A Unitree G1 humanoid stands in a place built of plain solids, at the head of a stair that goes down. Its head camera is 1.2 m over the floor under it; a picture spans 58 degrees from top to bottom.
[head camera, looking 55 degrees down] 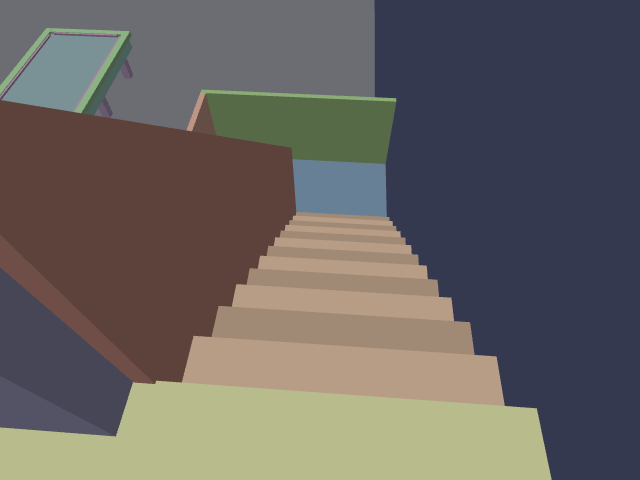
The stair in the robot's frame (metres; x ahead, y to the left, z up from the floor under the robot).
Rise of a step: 0.21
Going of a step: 0.22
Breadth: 1.03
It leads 4 degrees to the right of straight ahead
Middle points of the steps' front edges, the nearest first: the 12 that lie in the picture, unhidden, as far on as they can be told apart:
0.33 -0.06 0.00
0.55 -0.08 -0.21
0.77 -0.09 -0.43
0.99 -0.11 -0.64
1.21 -0.12 -0.85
1.43 -0.14 -1.06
1.65 -0.16 -1.28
1.87 -0.17 -1.49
2.09 -0.19 -1.70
2.32 -0.20 -1.92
2.54 -0.22 -2.13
2.76 -0.23 -2.34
